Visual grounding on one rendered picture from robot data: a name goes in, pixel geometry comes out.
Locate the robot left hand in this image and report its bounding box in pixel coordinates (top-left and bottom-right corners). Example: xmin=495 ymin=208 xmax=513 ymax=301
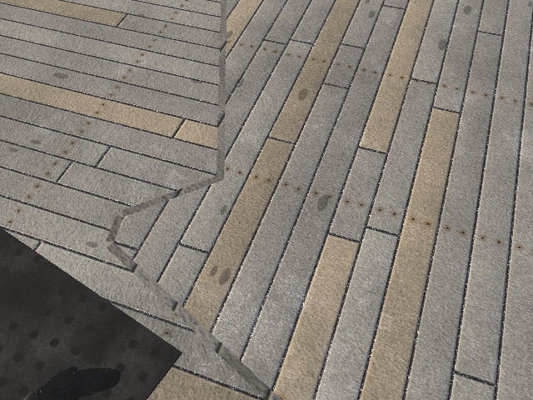
xmin=23 ymin=367 xmax=121 ymax=400

